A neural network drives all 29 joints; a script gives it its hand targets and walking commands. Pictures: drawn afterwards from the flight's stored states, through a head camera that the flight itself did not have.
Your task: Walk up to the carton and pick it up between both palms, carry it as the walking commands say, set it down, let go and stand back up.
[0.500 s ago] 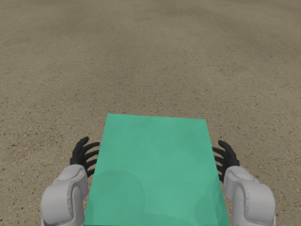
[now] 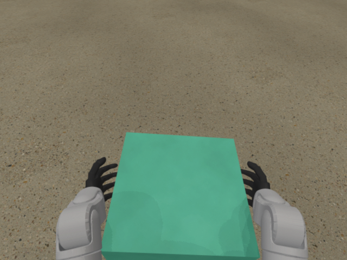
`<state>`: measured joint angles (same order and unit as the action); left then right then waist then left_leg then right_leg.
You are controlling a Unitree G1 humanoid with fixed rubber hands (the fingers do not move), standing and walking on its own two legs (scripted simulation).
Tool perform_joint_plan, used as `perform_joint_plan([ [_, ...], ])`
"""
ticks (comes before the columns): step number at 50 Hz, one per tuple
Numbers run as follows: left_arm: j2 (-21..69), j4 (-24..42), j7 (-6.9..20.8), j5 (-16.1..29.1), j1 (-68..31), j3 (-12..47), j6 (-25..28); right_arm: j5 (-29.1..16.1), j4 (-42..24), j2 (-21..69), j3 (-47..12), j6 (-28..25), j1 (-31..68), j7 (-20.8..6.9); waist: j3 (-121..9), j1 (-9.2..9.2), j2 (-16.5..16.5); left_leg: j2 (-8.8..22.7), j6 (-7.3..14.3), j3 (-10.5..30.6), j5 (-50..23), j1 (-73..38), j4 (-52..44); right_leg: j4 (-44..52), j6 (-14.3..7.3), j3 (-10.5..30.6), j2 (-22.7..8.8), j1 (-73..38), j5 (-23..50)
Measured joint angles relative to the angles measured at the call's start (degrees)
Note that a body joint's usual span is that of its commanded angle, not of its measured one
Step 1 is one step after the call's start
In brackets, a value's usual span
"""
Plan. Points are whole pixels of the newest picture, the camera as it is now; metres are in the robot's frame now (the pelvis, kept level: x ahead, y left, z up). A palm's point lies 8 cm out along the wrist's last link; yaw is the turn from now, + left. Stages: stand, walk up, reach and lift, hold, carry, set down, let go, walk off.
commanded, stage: carry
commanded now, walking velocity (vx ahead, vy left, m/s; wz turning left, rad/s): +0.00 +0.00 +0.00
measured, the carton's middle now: (176, 205) +0.26 +0.00 -0.01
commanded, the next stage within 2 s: hold in 1.06 s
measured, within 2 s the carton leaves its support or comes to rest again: neither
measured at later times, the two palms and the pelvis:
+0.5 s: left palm (102, 190) +0.27 +0.17 +0.05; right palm (256, 193) +0.26 -0.18 +0.05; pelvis +0.01 +0.00 +0.00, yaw -1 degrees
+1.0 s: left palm (105, 188) +0.27 +0.16 +0.04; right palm (256, 192) +0.26 -0.18 +0.04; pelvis +0.01 -0.01 +0.00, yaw -1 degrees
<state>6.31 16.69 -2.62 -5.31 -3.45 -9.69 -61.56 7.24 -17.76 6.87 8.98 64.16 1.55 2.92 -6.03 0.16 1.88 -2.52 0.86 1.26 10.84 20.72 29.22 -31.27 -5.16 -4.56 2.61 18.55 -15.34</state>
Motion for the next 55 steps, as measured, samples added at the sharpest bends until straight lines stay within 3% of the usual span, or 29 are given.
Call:
perform_joint_plan([
  [25,-0.2,-9.8,1.0,-1.5,-1.2,-0.6,10.7,1.5,9.7,0.3,1.0,-10.2,1.7,-0.5,2.4,-0.09,-0.1,0.4,-0.1,-0.4,1.0,-1.6,0.2,0.2,-0.1,0.4,0.4,-1.6,-0.5],
  [55,-1.1,-13.0,0.8,-1.3,-0.6,-0.1,14.1,1.0,13.0,-0.3,0.3,-13.5,1.5,0.2,1.8,-0.1,-0.1,0.7,-0.5,-0.5,1.7,-2.2,0.7,-0.1,-0.5,0.4,0.7,-2.3,-1.1],
])
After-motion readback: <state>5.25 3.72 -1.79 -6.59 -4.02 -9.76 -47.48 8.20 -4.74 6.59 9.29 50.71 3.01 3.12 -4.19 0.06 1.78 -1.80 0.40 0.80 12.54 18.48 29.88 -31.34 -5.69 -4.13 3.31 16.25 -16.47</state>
